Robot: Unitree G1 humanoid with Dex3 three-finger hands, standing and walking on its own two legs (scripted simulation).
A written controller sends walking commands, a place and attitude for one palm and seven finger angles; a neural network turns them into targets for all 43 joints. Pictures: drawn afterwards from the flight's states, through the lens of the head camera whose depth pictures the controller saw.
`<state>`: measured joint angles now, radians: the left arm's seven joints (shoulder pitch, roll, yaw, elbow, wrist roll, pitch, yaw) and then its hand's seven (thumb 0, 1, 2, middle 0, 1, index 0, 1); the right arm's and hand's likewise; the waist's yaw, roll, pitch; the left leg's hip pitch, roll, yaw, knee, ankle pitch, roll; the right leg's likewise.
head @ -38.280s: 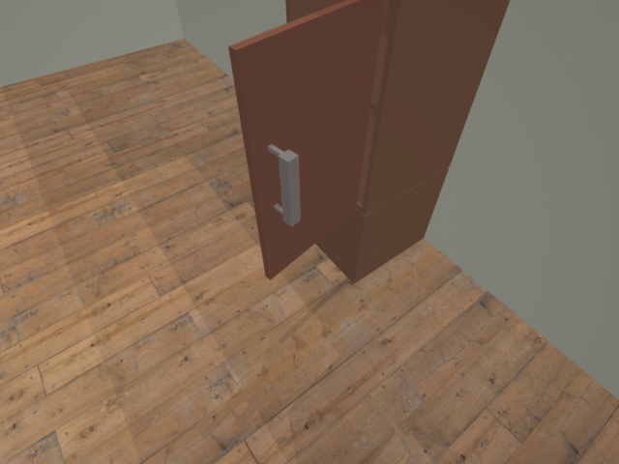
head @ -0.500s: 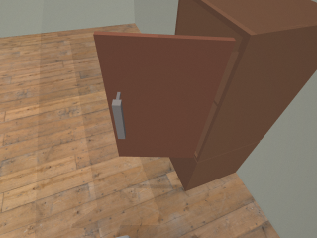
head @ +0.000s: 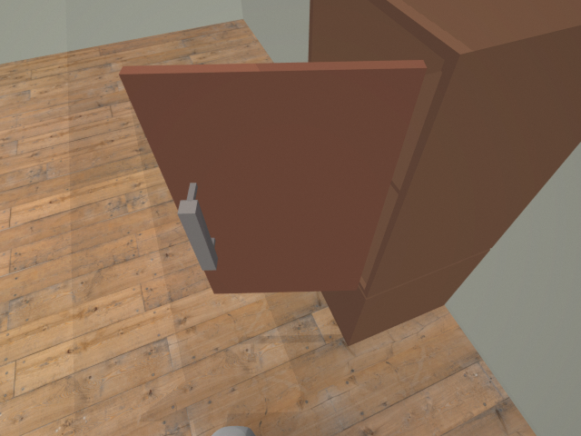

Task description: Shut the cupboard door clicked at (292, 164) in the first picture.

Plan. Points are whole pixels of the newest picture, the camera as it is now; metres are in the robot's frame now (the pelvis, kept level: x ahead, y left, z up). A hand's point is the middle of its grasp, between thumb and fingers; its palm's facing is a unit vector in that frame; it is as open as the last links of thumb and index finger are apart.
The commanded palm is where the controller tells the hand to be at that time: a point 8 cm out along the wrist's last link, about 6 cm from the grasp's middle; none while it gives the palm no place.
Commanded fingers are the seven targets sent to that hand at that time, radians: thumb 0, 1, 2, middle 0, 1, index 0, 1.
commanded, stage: come to a stop and stand still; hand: left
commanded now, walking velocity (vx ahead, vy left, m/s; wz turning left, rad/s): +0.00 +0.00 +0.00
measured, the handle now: (201, 228) +0.43 +0.19 -0.02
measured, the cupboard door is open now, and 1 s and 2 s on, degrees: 69 69 69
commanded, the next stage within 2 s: look again from close up in 0.82 s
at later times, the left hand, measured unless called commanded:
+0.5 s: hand out of the picture +0.04 +0.28 -0.17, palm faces +0.01 -0.97 -0.23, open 7.4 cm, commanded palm none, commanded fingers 0.00 0.90 0.90 -0.20 -0.30 -0.20 -0.30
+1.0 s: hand out of the picture -0.06 +0.28 -0.17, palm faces -0.02 -0.98 -0.18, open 7.4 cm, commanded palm none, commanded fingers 0.00 0.90 0.90 -0.20 -0.30 -0.20 -0.30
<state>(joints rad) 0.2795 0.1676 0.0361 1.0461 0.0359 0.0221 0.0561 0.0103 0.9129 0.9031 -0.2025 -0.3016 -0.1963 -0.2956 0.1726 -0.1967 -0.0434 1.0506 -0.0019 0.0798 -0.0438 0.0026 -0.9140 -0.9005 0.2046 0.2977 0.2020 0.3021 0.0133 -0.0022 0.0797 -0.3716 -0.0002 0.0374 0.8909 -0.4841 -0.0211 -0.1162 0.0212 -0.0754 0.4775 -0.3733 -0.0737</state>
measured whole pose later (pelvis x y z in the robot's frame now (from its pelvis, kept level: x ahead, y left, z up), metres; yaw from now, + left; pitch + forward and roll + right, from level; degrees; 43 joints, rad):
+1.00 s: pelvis -0.03 +0.11 +0.00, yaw -1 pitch +0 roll +0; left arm 0.35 0.16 -0.02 1.10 0.02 0.01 0.04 0.01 0.91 0.90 -0.20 -0.30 -0.19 -0.30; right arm 0.27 -0.17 0.02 1.08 0.00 -0.02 -0.02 0.00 -0.91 -0.90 0.20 0.30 0.20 0.30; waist 0.01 -0.02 0.02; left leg -0.21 -0.10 0.11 0.38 -0.19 0.13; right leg -0.20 -0.04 0.05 0.46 -0.27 0.02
